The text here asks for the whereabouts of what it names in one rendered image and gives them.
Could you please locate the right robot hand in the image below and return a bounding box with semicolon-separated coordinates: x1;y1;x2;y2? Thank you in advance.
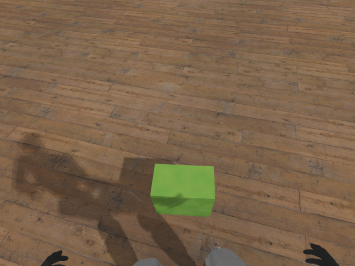
303;243;339;266

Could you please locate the left robot hand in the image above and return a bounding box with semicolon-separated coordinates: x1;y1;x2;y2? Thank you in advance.
41;250;68;266

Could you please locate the carton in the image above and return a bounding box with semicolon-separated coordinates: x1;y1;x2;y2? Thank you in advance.
150;163;215;217

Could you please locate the right robot thigh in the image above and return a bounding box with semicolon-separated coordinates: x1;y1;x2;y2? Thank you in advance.
205;248;247;266

